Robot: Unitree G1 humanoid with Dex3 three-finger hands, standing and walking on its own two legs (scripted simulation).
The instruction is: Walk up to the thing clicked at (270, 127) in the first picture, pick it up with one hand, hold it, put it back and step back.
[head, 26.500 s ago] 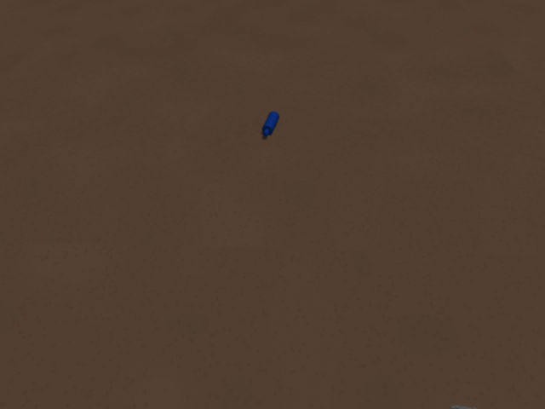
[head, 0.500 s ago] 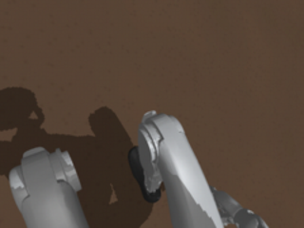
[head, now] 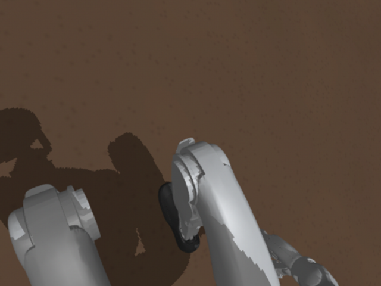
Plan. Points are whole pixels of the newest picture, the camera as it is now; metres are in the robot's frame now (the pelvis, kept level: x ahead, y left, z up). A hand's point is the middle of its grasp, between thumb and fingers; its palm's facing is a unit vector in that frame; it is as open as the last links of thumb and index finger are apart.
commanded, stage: open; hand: left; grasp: from above
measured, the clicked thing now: out of the picture +0.44 +0.37 -0.26
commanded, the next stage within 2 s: withdraw in 0.58 s
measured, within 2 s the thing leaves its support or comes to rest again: rests again in 0.04 s
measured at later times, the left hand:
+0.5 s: hand out of the picture +0.43 +0.34 -0.23, palm faces -0.47 -0.14 -0.87, open 13.6 cm
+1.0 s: hand out of the picture +0.45 +0.37 -0.17, palm faces -0.29 -0.10 -0.95, open 14.0 cm
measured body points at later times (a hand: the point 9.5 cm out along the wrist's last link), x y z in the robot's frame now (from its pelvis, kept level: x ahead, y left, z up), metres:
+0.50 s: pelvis +0.00 +0.00 +0.01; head +0.26 +0.14 +0.34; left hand +0.45 +0.35 -0.18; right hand +0.07 -0.26 -0.05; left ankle +0.06 +0.12 -0.26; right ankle +0.12 -0.14 -0.26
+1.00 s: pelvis +0.01 +0.00 +0.01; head +0.24 +0.13 +0.37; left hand +0.47 +0.37 -0.11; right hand +0.08 -0.26 -0.06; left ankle +0.06 +0.12 -0.26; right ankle +0.12 -0.14 -0.26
